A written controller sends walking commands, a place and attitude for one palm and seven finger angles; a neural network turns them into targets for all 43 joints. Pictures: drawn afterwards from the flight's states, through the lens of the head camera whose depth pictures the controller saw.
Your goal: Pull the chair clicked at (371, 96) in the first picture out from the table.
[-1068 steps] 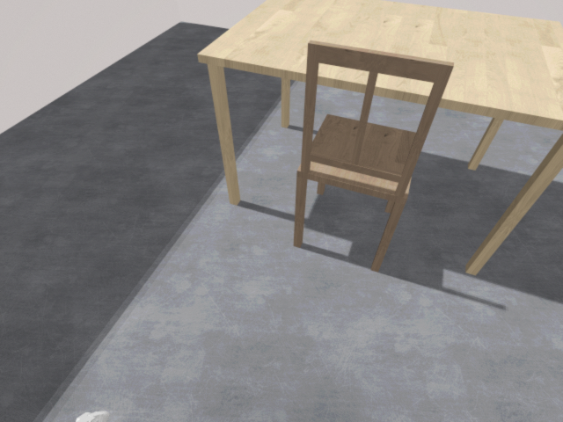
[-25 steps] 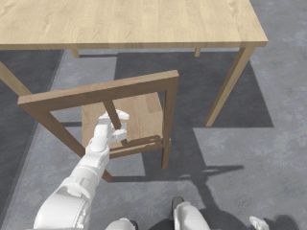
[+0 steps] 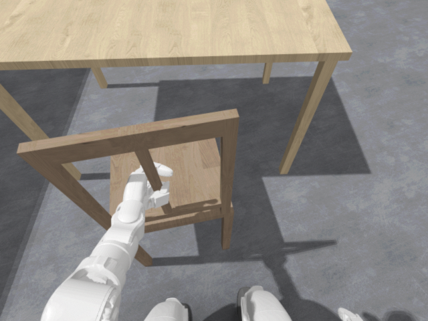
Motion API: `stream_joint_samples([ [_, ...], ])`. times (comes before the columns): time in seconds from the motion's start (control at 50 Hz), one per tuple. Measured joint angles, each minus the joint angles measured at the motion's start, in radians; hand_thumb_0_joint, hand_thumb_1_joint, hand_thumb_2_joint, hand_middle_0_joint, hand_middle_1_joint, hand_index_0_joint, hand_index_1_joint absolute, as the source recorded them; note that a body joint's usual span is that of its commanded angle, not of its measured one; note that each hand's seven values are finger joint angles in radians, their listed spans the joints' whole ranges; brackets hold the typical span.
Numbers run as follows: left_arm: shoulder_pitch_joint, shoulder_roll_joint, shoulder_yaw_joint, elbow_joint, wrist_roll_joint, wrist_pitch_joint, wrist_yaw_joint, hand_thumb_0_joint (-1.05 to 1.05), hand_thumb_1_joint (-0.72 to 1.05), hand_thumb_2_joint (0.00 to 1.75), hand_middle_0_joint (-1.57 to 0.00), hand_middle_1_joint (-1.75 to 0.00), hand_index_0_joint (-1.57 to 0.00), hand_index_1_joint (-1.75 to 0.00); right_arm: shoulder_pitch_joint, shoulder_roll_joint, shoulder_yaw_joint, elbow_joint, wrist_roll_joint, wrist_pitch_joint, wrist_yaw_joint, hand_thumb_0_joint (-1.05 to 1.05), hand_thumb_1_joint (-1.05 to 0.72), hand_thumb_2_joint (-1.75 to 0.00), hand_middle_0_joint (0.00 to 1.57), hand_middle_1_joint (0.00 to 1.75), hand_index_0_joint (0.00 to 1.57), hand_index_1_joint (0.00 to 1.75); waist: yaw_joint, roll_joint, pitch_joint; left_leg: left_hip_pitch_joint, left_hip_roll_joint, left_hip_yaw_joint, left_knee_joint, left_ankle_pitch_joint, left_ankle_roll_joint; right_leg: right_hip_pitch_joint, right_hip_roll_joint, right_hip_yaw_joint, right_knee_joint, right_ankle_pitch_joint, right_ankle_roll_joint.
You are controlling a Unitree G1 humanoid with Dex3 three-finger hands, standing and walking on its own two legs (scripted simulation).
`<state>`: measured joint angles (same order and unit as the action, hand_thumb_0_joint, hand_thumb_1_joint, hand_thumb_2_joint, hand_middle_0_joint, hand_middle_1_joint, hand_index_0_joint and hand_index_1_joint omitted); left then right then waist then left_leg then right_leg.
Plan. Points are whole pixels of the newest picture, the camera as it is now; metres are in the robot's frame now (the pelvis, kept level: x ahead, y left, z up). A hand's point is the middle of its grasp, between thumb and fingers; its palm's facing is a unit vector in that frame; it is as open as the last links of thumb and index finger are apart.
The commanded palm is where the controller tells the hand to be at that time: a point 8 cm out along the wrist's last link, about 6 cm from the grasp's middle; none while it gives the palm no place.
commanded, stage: step backward, pulling the chair out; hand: left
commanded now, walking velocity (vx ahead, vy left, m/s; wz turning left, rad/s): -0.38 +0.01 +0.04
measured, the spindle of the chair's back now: (157, 185) +0.40 +0.13 -0.06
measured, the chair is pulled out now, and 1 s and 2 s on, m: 0.29 0.40 0.58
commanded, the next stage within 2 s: stop walking, hand still on the chair in 1.50 s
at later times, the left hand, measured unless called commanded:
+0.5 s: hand (160, 216) +0.32 +0.11 -0.05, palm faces -0.04 -0.98 -0.19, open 5.2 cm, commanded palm +0.32 +0.16 -0.05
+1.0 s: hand (156, 250) +0.25 +0.11 -0.05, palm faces -0.02 -0.98 -0.19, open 5.2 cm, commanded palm +0.23 +0.16 -0.04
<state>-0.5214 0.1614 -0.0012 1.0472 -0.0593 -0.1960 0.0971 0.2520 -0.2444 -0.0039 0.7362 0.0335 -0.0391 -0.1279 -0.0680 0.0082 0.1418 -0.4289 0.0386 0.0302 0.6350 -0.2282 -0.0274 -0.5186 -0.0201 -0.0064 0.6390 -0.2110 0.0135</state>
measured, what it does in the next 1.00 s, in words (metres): walks backwards: left foot, then right foot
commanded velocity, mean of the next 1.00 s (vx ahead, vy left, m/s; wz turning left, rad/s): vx -0.38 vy -0.01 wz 0.01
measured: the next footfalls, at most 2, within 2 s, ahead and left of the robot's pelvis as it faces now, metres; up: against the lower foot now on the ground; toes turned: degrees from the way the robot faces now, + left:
left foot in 0.30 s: -0.04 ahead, +0.15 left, +0.00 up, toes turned +4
right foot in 0.46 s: +0.07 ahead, -0.11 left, +0.00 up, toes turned -1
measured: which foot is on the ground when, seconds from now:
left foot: down 0.00-0.08, up 0.10-0.28, down 0.30-1.00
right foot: down 0.00-0.34, up 0.36-0.44, down 0.46-0.74, up 0.76-0.82, down 0.84-1.00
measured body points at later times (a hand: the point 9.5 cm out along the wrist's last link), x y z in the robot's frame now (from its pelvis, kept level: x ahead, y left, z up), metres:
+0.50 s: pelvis -0.05 +0.00 +0.01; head +0.04 -0.01 +0.45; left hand +0.31 +0.17 -0.03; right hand +0.04 -0.25 -0.13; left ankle -0.07 +0.14 -0.72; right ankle +0.03 -0.11 -0.72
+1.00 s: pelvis -0.13 +0.00 +0.01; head -0.04 -0.02 +0.45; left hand +0.24 +0.17 -0.03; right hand -0.04 -0.25 -0.13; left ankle -0.10 +0.15 -0.71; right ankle -0.05 -0.11 -0.72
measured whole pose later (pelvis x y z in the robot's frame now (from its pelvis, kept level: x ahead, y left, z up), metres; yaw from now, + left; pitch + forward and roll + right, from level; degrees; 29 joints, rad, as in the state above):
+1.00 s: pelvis -0.13 +0.00 +0.01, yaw +1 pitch +2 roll +0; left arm -0.55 0.16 0.03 1.06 -0.05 -0.21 0.09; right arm 0.19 -0.22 0.00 0.75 0.03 -0.01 -0.10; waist -0.07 0.04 0.17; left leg -0.42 0.06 -0.02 0.72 -0.39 -0.05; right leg -0.42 0.01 -0.05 0.54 -0.16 -0.03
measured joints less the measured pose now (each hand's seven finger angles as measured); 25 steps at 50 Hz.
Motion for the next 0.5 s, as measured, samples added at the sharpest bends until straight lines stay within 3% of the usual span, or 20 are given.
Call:
stream_joint_samples([
  [0.04,-0.001,0.007,0.001,0.005,0.005,-0.004,-0.005,0.01,0.69,0.79,-0.28,-1.16,-0.50,-1.44,0.007,0.012,0.002,0.006,-0.002,-0.002,0.005,0.01,-0.90,-0.90,0.20,0.30,0.20,0.30,0.011,-0.007,0.003,-0.002,0.004,-0.001,0.019,-0.006,-0.009,0.010,0.002,-0.002,-0.012,0.087,-0.013],
  [0.08,-0.006,0.011,0.011,0.011,0.003,-0.005,-0.005,0.01,0.68,0.79,-0.28,-1.17,-0.50,-1.44,0.002,0.017,0.003,0.014,-0.001,-0.003,0.008,0.01,-0.90,-0.90,0.20,0.30,0.20,0.30,0.011,0.000,0.006,-0.014,0.010,-0.007,0.041,-0.015,-0.014,0.000,0.006,-0.011,0.008,0.084,-0.034],
  [0.16,-0.020,-0.004,0.040,0.035,-0.003,-0.010,0.012,0.02,0.68,0.80,-0.29,-1.15,-0.50,-1.44,-0.027,0.003,-0.005,0.040,0.004,-0.008,0.020,0.01,-0.90,-0.90,0.21,0.30,0.20,0.30,-0.005,0.007,0.007,-0.066,-0.033,-0.044,0.222,-0.231,-0.012,-0.007,-0.010,-0.018,-0.025,0.100,-0.045],
  [0.2,-0.031,-0.015,0.047,0.042,0.003,-0.004,0.017,0.02,0.68,0.79,-0.28,-1.15,-0.50,-1.44,-0.037,-0.010,-0.004,0.048,0.002,-0.013,0.024,0.01,-0.90,-0.90,0.21,0.30,0.20,0.30,-0.011,-0.001,0.009,-0.052,-0.056,-0.050,0.277,-0.281,-0.014,-0.001,-0.027,-0.015,-0.063,0.128,-0.040],
  [0.28,-0.047,-0.033,0.027,0.035,0.014,0.015,0.019,0.02,0.69,0.78,-0.26,-1.16,-0.50,-1.44,-0.036,-0.039,0.005,0.045,0.004,-0.022,0.019,0.01,-0.90,-0.90,0.21,0.30,0.20,0.30,-0.028,-0.008,-0.009,0.070,-0.051,-0.038,0.100,-0.271,-0.015,-0.009,-0.055,-0.030,-0.123,0.174,-0.022],
  [0.32,-0.058,-0.038,0.002,0.018,0.020,0.030,0.017,0.02,0.70,0.77,-0.25,-1.17,-0.50,-1.44,-0.035,-0.051,0.002,0.038,0.004,-0.019,0.011,0.01,-0.90,-0.90,0.20,0.30,0.20,0.30,-0.034,-0.008,-0.015,0.119,-0.040,-0.024,-0.041,-0.124,-0.004,-0.026,-0.067,-0.043,-0.130,0.189,-0.010],
  [0.38,-0.046,-0.024,-0.024,-0.023,0.018,0.045,0.008,0.02,0.71,0.77,-0.23,-1.18,-0.50,-1.44,-0.034,-0.037,-0.003,0.012,-0.003,0.002,0.002,0.01,-0.90,-0.90,0.20,0.30,0.20,0.30,-0.008,-0.044,0.002,0.131,-0.052,0.013,-0.053,-0.083,0.010,-0.034,-0.073,-0.013,-0.092,0.139,0.001],
  [0.44,-0.017,-0.028,-0.027,-0.025,0.018,0.032,-0.003,0.02,0.71,0.76,-0.23,-1.17,-0.50,-1.44,-0.009,-0.013,-0.009,-0.009,-0.019,0.010,0.007,0.01,-0.90,-0.90,0.20,0.30,0.20,0.30,0.000,-0.016,-0.002,0.135,-0.027,0.007,-0.048,-0.106,0.007,0.015,-0.041,-0.019,0.018,0.053,-0.010],
  [0.5,-0.025,-0.026,-0.018,0.003,0.026,0.009,-0.010,0.02,0.70,0.77,-0.24,-1.17,-0.50,-1.44,-0.009,0.015,-0.004,0.008,-0.023,0.010,0.030,0.01,-0.90,-0.90,0.20,0.30,0.20,0.30,0.021,0.010,0.004,0.120,0.011,0.000,-0.014,-0.114,-0.009,0.080,-0.003,-0.032,-0.060,0.023,-0.020],
])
